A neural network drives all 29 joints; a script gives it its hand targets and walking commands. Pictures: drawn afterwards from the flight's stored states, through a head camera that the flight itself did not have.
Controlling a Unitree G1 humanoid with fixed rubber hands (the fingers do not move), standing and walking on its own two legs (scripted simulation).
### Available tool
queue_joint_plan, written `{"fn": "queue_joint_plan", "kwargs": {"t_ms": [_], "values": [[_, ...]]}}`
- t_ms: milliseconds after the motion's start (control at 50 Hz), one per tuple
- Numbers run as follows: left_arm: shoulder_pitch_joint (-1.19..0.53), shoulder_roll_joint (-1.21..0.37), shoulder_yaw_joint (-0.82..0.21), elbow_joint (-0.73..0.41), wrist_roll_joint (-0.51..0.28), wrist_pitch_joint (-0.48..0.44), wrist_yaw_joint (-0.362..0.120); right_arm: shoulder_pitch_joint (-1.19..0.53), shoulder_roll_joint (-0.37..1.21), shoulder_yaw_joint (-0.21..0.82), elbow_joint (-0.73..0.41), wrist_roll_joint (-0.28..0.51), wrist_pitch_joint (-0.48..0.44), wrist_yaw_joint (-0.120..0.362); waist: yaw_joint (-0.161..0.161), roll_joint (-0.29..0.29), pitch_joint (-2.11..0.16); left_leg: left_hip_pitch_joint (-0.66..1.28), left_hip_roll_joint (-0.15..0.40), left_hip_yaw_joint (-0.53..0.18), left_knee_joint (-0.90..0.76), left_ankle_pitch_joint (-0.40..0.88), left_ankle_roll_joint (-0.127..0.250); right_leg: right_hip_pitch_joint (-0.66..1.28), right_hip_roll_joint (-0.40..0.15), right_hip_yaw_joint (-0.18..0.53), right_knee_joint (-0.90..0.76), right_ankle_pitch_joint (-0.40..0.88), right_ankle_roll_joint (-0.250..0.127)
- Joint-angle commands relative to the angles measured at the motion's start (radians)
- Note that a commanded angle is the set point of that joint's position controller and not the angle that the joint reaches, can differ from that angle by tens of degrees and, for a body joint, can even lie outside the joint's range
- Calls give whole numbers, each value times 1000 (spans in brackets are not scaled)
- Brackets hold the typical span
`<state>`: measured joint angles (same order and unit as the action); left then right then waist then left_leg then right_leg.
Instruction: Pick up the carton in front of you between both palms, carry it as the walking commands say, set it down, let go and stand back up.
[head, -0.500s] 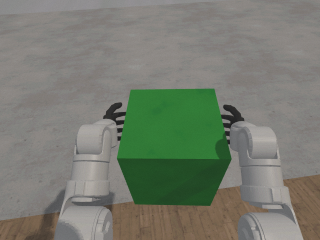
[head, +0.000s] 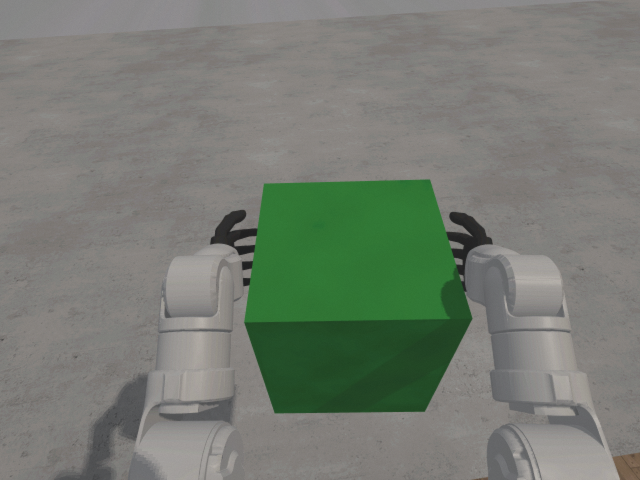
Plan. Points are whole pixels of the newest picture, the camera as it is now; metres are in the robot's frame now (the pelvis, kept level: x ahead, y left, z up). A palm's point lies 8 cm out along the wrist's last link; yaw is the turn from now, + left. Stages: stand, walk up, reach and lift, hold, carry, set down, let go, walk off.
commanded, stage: carry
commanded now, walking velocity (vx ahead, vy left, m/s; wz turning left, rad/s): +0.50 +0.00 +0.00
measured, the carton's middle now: (348, 302) +0.35 -0.02 +0.06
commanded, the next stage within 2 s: none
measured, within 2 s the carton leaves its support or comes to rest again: neither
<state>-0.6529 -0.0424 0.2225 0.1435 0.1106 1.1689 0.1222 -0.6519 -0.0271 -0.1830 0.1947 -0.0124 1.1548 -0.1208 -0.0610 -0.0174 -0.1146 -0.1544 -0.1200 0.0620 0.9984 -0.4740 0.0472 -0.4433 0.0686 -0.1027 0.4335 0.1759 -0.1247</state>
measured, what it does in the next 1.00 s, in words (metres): goes down: left foot 0.03 m lower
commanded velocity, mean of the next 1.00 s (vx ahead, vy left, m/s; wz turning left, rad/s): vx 0.50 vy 0.00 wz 0.00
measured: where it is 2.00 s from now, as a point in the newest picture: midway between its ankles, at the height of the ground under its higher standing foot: (333, 270)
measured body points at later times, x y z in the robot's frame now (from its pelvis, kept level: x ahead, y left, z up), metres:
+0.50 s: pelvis +0.31 +0.00 -0.03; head +0.31 -0.01 +0.42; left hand +0.67 +0.15 +0.10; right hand +0.67 -0.15 +0.09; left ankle +0.46 +0.04 -0.75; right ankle +0.11 -0.04 -0.71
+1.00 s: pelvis +0.59 -0.03 -0.03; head +0.61 -0.02 +0.42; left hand +0.97 +0.10 +0.08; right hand +0.95 -0.20 +0.08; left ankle +0.45 +0.04 -0.76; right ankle +0.74 -0.15 -0.73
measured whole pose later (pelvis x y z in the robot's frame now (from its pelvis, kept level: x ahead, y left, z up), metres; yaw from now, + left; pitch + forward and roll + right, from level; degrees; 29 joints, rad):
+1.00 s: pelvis +0.59 -0.03 -0.03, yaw -2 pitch +6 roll -1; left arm -0.62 -0.02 0.22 0.08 0.08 1.18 0.13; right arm -0.64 0.02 -0.19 0.14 -0.04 1.16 -0.14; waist -0.05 0.00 -0.08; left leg -0.06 -0.05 0.04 0.38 -0.41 0.08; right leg -0.65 -0.02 -0.10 0.61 -0.05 -0.03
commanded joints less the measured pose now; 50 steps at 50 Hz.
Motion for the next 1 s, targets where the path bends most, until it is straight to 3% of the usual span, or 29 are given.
{"fn": "queue_joint_plan", "kwargs": {"t_ms": [0, 20, 40, 60, 80, 120, 180, 220, 320, 400, 440, 460, 480, 500, 520, 540, 560, 580, 620, 660, 740, 820, 920, 980], "values": [[-507, -925, -529, 73, -332, -1, -214, -687, 1111, 594, -38, 405, -5, 259, 123, -202, -472, -583, 20, -95, 519, -197, -50, 907, -475, 591, 208, 756, -212], [-522, -961, -543, 56, -369, -9, -224, -697, 1122, 590, -60, 396, -8, 251, 152, -175, -525, -663, 53, -128, 573, -172, -30, 869, -479, 707, 122, 182, -287], [-598, -1032, -587, 0, -425, -18, -237, -734, 1133, 588, -114, 389, -17, 239, 130, -56, -456, -671, 90, -134, 487, -83, -6, 693, -400, 695, 27, -192, -238], [-700, -1094, -629, -60, -480, -25, -249, -763, 1147, 585, -154, 380, -26, 225, 98, 11, -377, -627, 120, -133, 373, 0, -11, 537, -351, 622, -27, -255, -175], [-763, -1138, -665, -102, -525, -31, -258, -761, 1150, 582, -184, 367, -34, 211, 78, 28, -330, -554, 141, -122, 273, 47, -23, 406, -323, 559, -66, -248, -120], [-771, -1174, -702, -129, -570, -45, -266, -708, 1148, 580, -204, 341, -45, 187, 68, -25, -321, -479, 147, -89, 181, 121, -37, 321, -291, 474, -88, -147, -56], [-677, -1166, -704, -115, -566, -65, -273, -601, 1153, 602, -187, 305, -64, 174, 99, -76, -368, -579, 156, -60, 80, 245, -44, 483, -263, 362, -8, 278, -16], [-622, -1154, -708, -110, -552, -79, -277, -564, 1152, 623, -188, 292, -77, 172, 124, -89, -386, -647, 150, -36, 24, 323, -40, 587, -232, 304, 30, 448, 5], [-584, -1106, -726, -141, -536, -97, -276, -576, 1126, 672, -231, 298, -87, 171, 162, -74, -329, -714, 105, 22, -173, 449, -22, 687, -169, 255, 65, 477, 7], [-569, -1030, -724, -158, -529, -76, -260, -578, 1049, 675, -258, 300, -58, 165, 189, -79, -282, -534, 37, 90, -481, 632, 13, 633, -135, 207, 118, 458, 9], [-546, -999, -714, -128, -527, -58, -257, -559, 995, 646, -230, 283, -36, 166, 143, -96, -300, -281, 21, 95, -581, 715, 44, 525, -135, 167, 228, 476, 31], [-554, -989, -711, -113, -527, -50, -258, -548, 970, 624, -210, 272, -27, 167, 88, -96, -326, -135, 39, 93, -636, 750, 48, 473, -133, 131, 351, 462, 54], [-583, -980, -706, -98, -525, -42, -259, -533, 948, 598, -192, 262, -19, 171, 16, -63, -363, 72, 108, 40, -655, 807, 55, 347, -122, 85, 535, 332, 86], [-604, -980, -695, -85, -522, -31, -263, -537, 917, 569, -176, 251, -11, 176, 16, 105, -417, 352, 325, -187, -452, 1256, 99, 65, -58, 71, 753, -312, 114], [-620, -988, -680, -44, -525, -13, -260, -529, 896, 544, -123, 248, 1, 178, -12, 248, -490, 622, 524, -501, -396, 1345, 278, -267, 45, 115, 1008, -835, 161], [-616, -977, -661, -40, -510, -5, -254, -533, 928, 554, -112, 274, 7, 183, -29, 190, -554, 613, 520, -591, -448, 862, 334, -348, -4, 181, 1107, -819, 121], [-651, -986, -646, -68, -507, 1, -247, -584, 981, 580, -143, 308, 8, 191, -19, 123, -511, 495, 460, -591, -522, 488, 304, -382, -42, 175, 1060, -741, 86], [-686, -1002, -635, -90, -498, 4, -238, -675, 1040, 606, -188, 361, 11, 202, 7, 44, -431, 349, 413, -541, -581, 368, 256, -365, -62, 156, 984, -671, 75], [-680, -1021, -607, -94, -456, 6, -218, -793, 1127, 647, -233, 436, 14, 220, 46, 24, -373, 150, 377, -462, -640, 315, 212, -273, -93, 142, 889, -607, 84], [-660, -1042, -606, -96, -433, 2, -207, -817, 1164, 656, -241, 467, 9, 232, 45, 59, -358, 88, 350, -390, -657, 337, 198, -258, -107, 114, 829, -568, 99], [-645, -1055, -628, -112, -410, -11, -191, -794, 1180, 651, -233, 470, 1, 243, 2, 91, -359, 211, 338, -321, -623, 630, 179, -390, -142, 85, 715, -464, 131], [-649, -1039, -658, -145, -407, -15, -177, -760, 1150, 647, -247, 461, 0, 247, -22, 111, -337, 333, 315, -254, -607, 819, 147, -452, -137, 57, 581, -384, 134], [-589, -1022, -669, -95, -396, -7, -185, -652, 1110, 618, -165, 408, 4, 256, -18, 140, -274, 383, 273, -149, -596, 1018, 107, -321, -67, -22, 246, -235, 107], [-594, -1027, -666, -67, -410, -4, -201, -629, 1102, 602, -130, 384, -1, 258, 2, 201, -273, 338, 254, -65, -519, 1216, 64, -62, -1, -98, 32, -157, 79]]}}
